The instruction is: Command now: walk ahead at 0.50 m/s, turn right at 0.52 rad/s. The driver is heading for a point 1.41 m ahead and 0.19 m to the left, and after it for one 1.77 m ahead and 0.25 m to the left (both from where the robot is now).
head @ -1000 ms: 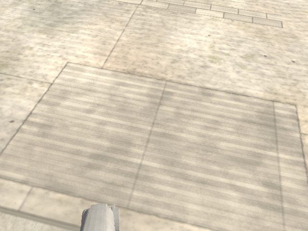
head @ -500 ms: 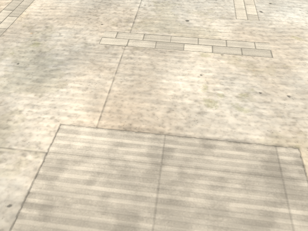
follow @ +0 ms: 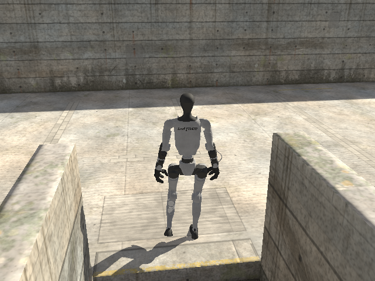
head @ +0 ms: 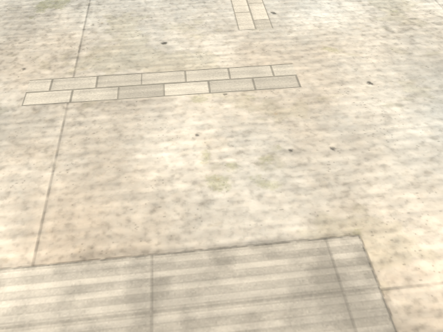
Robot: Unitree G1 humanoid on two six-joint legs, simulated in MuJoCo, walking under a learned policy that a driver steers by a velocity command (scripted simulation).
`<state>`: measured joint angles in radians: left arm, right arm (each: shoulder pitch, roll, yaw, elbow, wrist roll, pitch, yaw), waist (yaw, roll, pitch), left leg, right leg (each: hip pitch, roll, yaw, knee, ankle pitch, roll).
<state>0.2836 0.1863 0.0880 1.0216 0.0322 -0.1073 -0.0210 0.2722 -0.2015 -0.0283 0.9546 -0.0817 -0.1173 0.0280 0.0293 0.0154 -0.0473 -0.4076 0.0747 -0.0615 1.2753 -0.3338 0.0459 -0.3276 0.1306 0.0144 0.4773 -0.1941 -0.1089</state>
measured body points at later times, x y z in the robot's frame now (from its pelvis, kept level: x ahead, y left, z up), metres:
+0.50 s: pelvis +0.29 +0.04 +0.00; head +0.31 +0.04 +0.45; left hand +0.37 +0.30 -0.13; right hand +0.43 -0.22 -0.11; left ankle +0.36 +0.10 -0.73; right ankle +0.17 -0.09 -0.63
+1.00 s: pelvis +0.48 +0.01 +0.00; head +0.52 +0.02 +0.45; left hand +0.59 +0.30 -0.09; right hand +0.70 -0.22 -0.11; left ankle +0.40 +0.13 -0.64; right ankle +0.60 -0.07 -0.73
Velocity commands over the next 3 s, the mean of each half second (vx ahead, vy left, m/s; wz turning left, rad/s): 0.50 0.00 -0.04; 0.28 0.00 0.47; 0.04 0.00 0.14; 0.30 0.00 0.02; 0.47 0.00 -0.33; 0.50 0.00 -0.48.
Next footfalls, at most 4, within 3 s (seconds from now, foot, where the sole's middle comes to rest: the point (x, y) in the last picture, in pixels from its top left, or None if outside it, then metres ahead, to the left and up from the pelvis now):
0.38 left None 0.40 0.10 -0.77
0.82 right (261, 314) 0.58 -0.07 -0.77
1.18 left None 0.50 0.17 -0.77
2.12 left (154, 264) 0.74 0.28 -0.77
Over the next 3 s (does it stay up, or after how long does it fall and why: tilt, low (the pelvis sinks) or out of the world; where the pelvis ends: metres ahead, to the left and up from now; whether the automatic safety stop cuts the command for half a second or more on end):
stays up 1.09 0.16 0.01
